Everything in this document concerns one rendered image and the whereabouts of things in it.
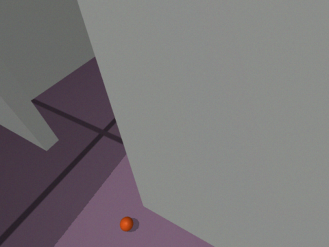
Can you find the ball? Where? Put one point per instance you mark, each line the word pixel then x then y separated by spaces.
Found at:
pixel 126 224

